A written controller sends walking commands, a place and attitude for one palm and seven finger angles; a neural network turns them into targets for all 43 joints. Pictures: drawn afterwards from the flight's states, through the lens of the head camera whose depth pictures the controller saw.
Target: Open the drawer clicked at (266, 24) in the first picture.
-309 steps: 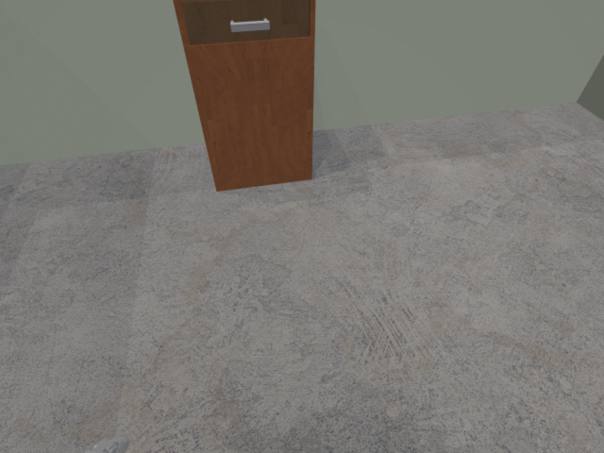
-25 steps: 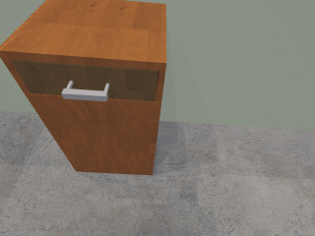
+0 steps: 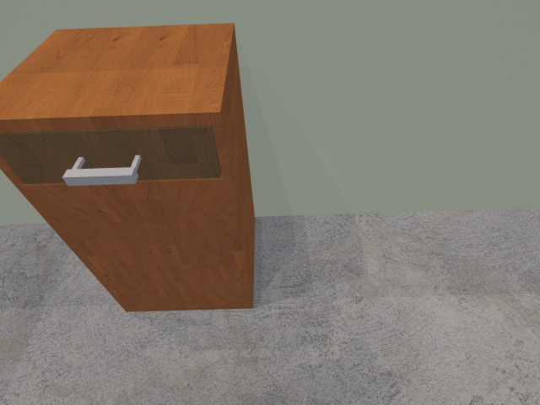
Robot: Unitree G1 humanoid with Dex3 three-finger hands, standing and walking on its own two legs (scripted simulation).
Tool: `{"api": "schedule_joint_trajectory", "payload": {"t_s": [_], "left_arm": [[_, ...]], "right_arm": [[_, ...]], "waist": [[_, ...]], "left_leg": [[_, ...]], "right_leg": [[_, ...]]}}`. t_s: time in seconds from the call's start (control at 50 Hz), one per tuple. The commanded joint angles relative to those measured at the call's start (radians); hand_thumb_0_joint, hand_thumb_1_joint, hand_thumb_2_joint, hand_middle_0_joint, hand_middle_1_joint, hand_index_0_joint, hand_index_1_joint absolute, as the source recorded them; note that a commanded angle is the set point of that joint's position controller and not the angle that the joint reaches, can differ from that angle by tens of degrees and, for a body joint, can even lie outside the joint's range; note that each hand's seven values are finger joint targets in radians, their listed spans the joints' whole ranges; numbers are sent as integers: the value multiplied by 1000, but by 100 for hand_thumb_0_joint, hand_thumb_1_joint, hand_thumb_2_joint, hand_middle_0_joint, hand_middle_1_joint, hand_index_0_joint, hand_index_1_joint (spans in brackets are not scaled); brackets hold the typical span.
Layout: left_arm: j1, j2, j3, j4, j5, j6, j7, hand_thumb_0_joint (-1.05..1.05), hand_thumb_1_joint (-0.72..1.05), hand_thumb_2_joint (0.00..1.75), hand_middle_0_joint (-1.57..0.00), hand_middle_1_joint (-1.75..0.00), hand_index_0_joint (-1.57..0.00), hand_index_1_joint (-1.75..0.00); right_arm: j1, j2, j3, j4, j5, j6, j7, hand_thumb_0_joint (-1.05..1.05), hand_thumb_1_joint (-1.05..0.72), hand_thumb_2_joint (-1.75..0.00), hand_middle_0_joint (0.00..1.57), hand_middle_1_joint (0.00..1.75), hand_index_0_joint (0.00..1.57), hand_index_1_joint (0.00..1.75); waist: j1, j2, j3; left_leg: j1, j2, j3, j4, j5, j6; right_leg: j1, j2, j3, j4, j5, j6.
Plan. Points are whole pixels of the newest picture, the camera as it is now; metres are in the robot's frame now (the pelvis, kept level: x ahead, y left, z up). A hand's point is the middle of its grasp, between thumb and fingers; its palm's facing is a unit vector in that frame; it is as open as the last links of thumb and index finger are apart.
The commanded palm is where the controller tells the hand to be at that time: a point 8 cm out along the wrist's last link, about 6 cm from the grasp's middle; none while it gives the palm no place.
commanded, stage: come to a stop and stand still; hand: left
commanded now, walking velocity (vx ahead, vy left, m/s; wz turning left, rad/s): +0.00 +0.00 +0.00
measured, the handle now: (104, 168) +0.55 +0.37 +0.02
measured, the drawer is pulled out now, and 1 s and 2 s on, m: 0.00 0.00 0.00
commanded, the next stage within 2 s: look again from close up in 0.34 s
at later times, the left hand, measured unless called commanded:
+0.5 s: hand out of the picture -0.04 +0.15 -0.17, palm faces +0.04 -0.98 -0.18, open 7.3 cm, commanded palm none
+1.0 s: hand out of the picture -0.01 +0.21 -0.17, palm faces +0.02 -0.98 -0.20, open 7.3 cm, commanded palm none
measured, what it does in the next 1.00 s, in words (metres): steps on the spot: left foot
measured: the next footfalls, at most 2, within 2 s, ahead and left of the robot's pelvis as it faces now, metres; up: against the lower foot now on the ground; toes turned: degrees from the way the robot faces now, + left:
left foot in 0.04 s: +0.01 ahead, +0.14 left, +0.00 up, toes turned +2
right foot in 1.72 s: +0.09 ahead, -0.02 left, +0.00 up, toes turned -6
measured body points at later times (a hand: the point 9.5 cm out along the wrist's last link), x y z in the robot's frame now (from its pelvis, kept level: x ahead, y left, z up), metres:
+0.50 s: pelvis -0.02 +0.00 +0.00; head -0.01 -0.01 +0.45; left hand -0.04 +0.21 -0.16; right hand -0.03 -0.21 -0.16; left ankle -0.04 +0.14 -0.73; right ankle +0.00 -0.08 -0.74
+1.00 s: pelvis -0.01 +0.04 +0.00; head -0.02 +0.03 +0.45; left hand -0.01 +0.26 -0.15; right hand -0.04 -0.16 -0.17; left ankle -0.04 +0.13 -0.74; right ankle +0.00 -0.08 -0.74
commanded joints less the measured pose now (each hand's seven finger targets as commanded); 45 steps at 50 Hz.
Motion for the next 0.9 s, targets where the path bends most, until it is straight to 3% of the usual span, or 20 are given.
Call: {"api": "schedule_joint_trajectory", "payload": {"t_s": [0.0,0.02,0.04,0.06,0.1,0.18,0.26,0.4,0.42,0.44,0.46,0.48,0.5,0.54,0.56,0.6,0.62,0.68,0.8,0.88], "left_arm": [[47,122,23,-6,-10,-22,6,0,90,90,-20,-30,-20,-30],[56,105,18,-3,-16,-23,5,0,90,90,-20,-30,-20,-30],[64,93,15,2,-18,-24,4,0,90,90,-20,-30,-20,-30],[65,92,15,6,-15,-24,5,0,90,90,-20,-30,-20,-30],[61,107,15,28,-15,-20,5,0,90,90,-20,-30,-20,-30],[72,104,6,50,-12,-20,1,0,90,90,-20,-30,-20,-30],[89,94,3,61,-8,-20,1,0,90,90,-20,-30,-20,-30],[127,81,4,67,-8,-24,3,0,90,90,-20,-30,-20,-30],[217,114,8,83,11,-63,46,0,90,90,-20,-30,-20,-30],[221,153,16,49,7,-73,40,0,90,90,-20,-30,-20,-30],[184,129,7,39,7,-73,30,0,90,90,-20,-30,-20,-30],[152,126,8,31,9,-69,25,0,90,90,-20,-30,-20,-30],[119,125,12,14,6,-66,19,0,90,90,-20,-30,-20,-30],[120,79,3,14,0,-61,14,0,90,90,-20,-30,-20,-30],[122,62,-1,14,-3,-58,12,0,90,90,-20,-30,-20,-30],[125,55,-5,17,-1,-42,7,0,90,90,-20,-30,-20,-30],[139,53,-7,21,-1,-41,4,0,90,90,-20,-30,-20,-30],[167,47,-13,31,-3,-41,0,0,90,90,-20,-30,-20,-30],[166,50,-15,32,-3,-38,-1,0,90,90,-20,-30,-20,-30],[168,52,-15,31,-5,-42,0,0,90,90,-20,-30,-20,-30]], "right_arm": [[72,-31,7,-5,3,-35,-17,0,-90,-90,20,30,20,30],[80,-46,10,4,-1,-45,-21,0,-90,-90,20,30,20,30],[64,-61,11,6,-2,-48,-26,0,-90,-90,20,30,20,30],[63,-64,12,7,-2,-47,-29,0,-90,-90,20,30,20,30],[53,-48,15,22,1,-46,-28,0,-90,-90,20,30,20,30],[58,-35,20,21,-1,-37,-27,0,-90,-90,20,30,20,30],[90,-32,23,26,-4,-34,-25,0,-90,-90,20,30,20,30],[119,-26,25,26,-4,-38,-24,0,-90,-90,20,30,20,30],[20,-67,19,-32,-1,-68,-13,0,-90,-90,20,30,20,30],[80,-15,23,-80,6,-53,-15,0,-90,-90,20,30,20,30],[76,-10,21,-79,6,-52,-13,0,-90,-90,20,30,20,30],[110,10,25,-70,8,-54,-9,0,-90,-90,20,30,20,30],[153,9,28,-72,0,-56,-4,0,-90,-90,20,30,20,30],[178,-13,30,-63,-6,-67,-7,0,-90,-90,20,30,20,30],[184,-28,30,-69,-9,-71,-9,0,-90,-90,20,30,20,30],[149,-35,35,-75,-10,-73,-11,0,-90,-90,20,30,20,30],[136,-37,38,-78,-9,-76,-13,0,-90,-90,20,30,20,30],[138,-52,41,-79,-6,-84,-17,0,-90,-90,20,30,20,30],[150,-51,46,-55,-5,-85,-18,0,-90,-90,20,30,20,30],[152,-50,49,-39,-4,-89,-18,0,-90,-90,20,30,20,30]], "waist": [[9,-71,-17],[16,-9,-32],[30,1,-31],[29,-18,-34],[31,66,-25],[24,-20,56],[17,-73,105],[15,-58,83],[57,-141,70],[12,-91,-56],[6,5,-48],[-17,-7,-78],[-28,1,-86],[-25,-27,-20],[-15,-41,4],[6,55,85],[20,54,102],[30,-10,107],[32,-36,114],[28,-52,71]], "left_leg": [[113,26,-36,-255,230,9],[138,66,-69,-269,349,23],[129,88,-73,-265,376,30],[120,87,-56,-260,339,26],[98,74,-48,-275,323,20],[76,53,-31,-316,178,15],[77,43,-24,-324,148,20],[81,36,-21,-327,136,24],[-62,17,59,-86,69,-10],[-40,3,-32,-12,-30,17],[-17,8,-31,-13,-29,21],[28,8,-6,-71,8,16],[74,-11,-3,-132,85,19],[74,19,-45,-214,141,36],[29,47,-72,-242,154,49],[-71,61,-117,-313,105,61],[-102,67,-134,-343,97,66],[-117,60,-134,-373,71,70],[-106,49,-129,-390,65,72],[-49,41,-111,-363,155,72]], "right_leg": [[6,-196,183,-129,259,-27],[14,-153,154,-115,265,5],[29,-133,144,-124,259,24],[43,-131,150,-144,251,33],[83,-135,135,-137,254,38],[36,-135,160,-218,80,34],[-12,-131,175,-265,-46,37],[-20,-129,175,-271,-81,36],[95,-197,236,-187,690,148],[138,-278,288,-163,621,85],[76,-266,250,-178,443,-5],[35,-237,214,-195,229,-55],[5,-208,181,-176,86,-52],[-78,-147,161,-134,-44,-25],[-67,-120,144,-124,-52,-10],[-50,-98,124,-91,-60,3],[-22,-87,114,-69,-14,9],[12,-92,110,-63,33,14],[18,-100,107,-64,52,21],[26,-111,117,-67,95,22]]}}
